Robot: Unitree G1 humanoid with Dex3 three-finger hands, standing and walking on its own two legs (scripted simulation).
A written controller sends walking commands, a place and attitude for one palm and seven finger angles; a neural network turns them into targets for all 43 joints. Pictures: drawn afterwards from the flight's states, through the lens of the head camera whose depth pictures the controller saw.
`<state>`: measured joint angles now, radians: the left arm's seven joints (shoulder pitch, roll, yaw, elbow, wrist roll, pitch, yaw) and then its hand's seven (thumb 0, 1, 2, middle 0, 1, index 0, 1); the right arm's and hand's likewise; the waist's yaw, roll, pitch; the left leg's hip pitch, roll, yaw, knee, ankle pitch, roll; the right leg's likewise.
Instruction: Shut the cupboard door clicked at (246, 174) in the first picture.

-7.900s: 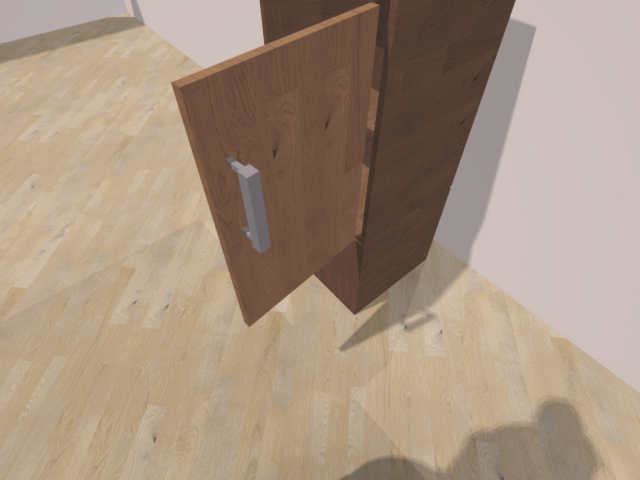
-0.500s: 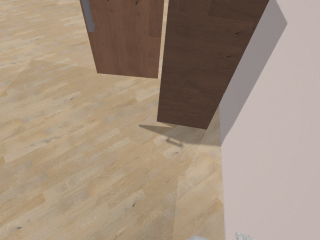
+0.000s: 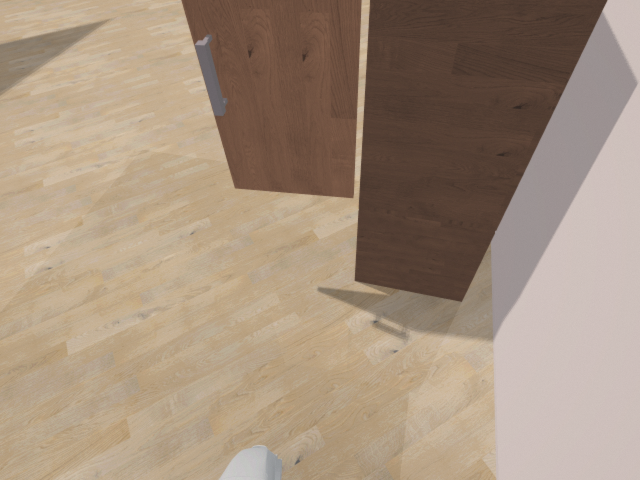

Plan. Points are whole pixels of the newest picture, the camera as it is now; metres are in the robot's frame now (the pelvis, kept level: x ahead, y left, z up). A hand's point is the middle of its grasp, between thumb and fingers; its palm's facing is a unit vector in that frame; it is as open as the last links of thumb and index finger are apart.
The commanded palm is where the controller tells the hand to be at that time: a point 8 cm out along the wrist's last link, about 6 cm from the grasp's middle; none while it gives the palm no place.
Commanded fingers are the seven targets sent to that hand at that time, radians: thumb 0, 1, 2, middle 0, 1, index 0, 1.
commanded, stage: take the last steps up to it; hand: left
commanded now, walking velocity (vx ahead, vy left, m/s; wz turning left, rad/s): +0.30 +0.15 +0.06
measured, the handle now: (214, 76) +0.93 +0.30 +0.03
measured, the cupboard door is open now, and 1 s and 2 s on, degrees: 96 96 96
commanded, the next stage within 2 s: come to a stop and stand still in 0.94 s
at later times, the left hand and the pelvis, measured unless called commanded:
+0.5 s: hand (157, 411) +0.24 +0.29 -0.18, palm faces +0.06 -0.98 -0.18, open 7.4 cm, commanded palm none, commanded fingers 0.00 0.90 0.90 -0.20 -0.30 -0.20 -0.30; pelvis +0.18 +0.11 -0.01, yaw -1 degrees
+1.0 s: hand (189, 322) +0.40 +0.28 -0.17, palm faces +0.04 -0.97 -0.23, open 7.1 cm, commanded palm none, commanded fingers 0.00 0.90 0.90 -0.20 -0.30 -0.20 -0.30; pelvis +0.37 +0.09 +0.00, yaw -1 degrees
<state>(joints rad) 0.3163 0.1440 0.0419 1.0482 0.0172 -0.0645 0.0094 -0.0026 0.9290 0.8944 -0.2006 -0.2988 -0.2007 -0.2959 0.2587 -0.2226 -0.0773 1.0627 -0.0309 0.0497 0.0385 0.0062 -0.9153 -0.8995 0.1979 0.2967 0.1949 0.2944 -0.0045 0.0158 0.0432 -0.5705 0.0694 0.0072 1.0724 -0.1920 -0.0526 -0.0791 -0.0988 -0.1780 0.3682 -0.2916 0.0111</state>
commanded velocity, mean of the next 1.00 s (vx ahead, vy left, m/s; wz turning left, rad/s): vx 0.26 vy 0.07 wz -0.03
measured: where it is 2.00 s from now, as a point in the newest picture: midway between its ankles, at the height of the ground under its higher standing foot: (315, 419)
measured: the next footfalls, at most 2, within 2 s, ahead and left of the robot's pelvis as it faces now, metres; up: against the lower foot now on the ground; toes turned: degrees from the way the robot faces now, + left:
left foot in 0.22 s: +0.21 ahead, +0.19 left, +0.00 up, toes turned +10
right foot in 0.72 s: +0.37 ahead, -0.01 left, +0.00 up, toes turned -9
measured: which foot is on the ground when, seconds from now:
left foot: up 0.00-0.20, down 0.22-0.74, up 0.76-1.00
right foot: down 0.00-0.22, up 0.24-0.70, down 0.72-1.00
